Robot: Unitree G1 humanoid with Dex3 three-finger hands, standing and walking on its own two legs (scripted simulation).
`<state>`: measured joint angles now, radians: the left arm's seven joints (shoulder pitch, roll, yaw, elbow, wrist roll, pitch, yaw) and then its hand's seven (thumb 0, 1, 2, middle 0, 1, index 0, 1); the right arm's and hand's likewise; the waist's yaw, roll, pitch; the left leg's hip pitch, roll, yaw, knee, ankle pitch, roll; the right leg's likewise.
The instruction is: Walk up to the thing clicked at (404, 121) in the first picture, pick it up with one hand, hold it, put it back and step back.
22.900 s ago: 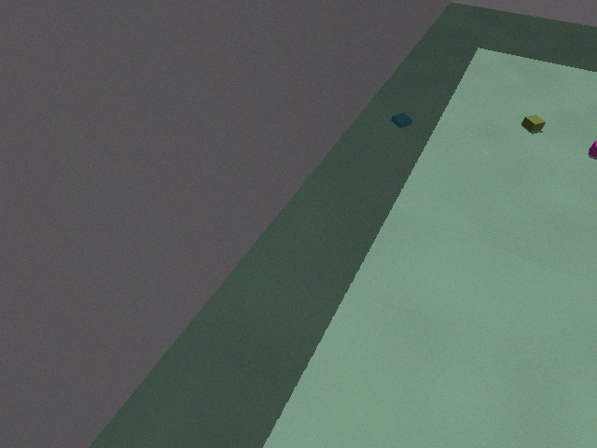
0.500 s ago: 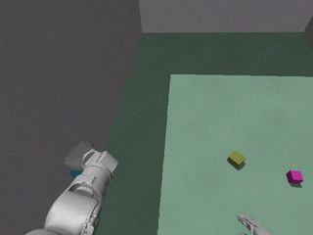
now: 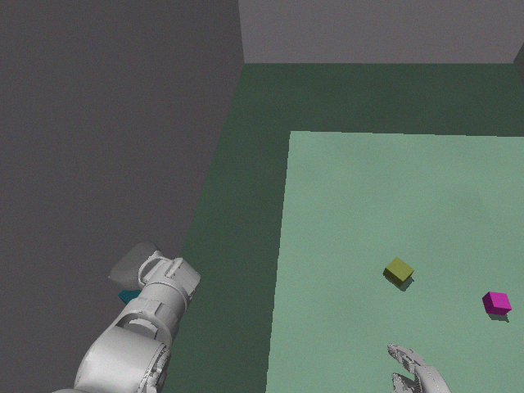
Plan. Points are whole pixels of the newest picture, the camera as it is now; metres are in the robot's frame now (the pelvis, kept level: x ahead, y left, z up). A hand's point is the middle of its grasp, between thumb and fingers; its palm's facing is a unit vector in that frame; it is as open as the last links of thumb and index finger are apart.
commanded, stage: hold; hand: left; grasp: from above
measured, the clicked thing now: (154, 292) +0.30 +0.23 -0.06
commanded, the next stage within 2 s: crouch in 0.42 s
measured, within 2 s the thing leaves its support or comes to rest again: neither
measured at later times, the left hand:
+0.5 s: hand (158, 284) +0.31 +0.22 -0.04, palm faces -0.21 -0.40 -0.89, open 11.4 cm
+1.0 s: hand (167, 306) +0.30 +0.23 -0.13, palm faces -0.29 -0.34 -0.90, open 11.4 cm
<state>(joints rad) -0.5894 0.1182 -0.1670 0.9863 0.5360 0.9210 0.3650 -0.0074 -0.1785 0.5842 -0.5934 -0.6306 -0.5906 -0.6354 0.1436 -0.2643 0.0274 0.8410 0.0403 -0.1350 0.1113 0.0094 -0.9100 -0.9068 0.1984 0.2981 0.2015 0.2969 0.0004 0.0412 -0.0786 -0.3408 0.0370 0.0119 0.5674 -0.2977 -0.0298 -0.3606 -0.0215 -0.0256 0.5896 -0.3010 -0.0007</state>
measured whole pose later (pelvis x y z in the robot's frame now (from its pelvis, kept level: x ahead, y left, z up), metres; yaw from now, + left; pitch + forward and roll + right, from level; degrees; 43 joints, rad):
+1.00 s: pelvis -0.02 +0.00 -0.04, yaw -1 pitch +15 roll +0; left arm -0.73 0.15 -0.02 1.32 0.57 0.72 0.58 -0.01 -0.18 0.56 -0.65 -0.48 -0.64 -0.51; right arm 0.18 -0.26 -0.03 0.87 -0.02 -0.18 0.12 0.01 -0.88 -0.90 0.20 0.30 0.20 0.30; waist -0.06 -0.02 -0.13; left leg -0.73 0.06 0.01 0.87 -0.40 -0.04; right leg -0.74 -0.01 -0.02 0.86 -0.38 0.00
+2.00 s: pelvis -0.09 +0.02 -0.39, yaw -4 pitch +38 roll -4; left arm -1.23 0.54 0.32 1.68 0.71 0.46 0.67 -0.01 -0.16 0.46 -0.69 -0.39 -0.69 -0.42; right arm 0.16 -0.28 0.00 0.92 -0.14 -0.23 0.25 0.00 -0.89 -0.90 0.20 0.30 0.20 0.30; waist -0.27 0.05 -0.11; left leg -2.22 0.04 -0.08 2.24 -0.69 -0.02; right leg -2.20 -0.01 -0.03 2.18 -0.64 0.02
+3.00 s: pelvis -0.10 +0.02 -0.44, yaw -9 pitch +33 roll -9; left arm -1.30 0.78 0.37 1.83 0.81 0.35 0.73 -0.01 -0.21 0.52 -0.68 -0.51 -0.68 -0.53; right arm 0.18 -0.34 0.13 0.86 -0.23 -0.28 0.37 0.00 -0.91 -0.90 0.20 0.30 0.20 0.30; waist -0.37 -0.01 0.10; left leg -2.34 0.03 -0.18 2.46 -0.71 -0.02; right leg -2.29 0.01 -0.09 2.33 -0.63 0.04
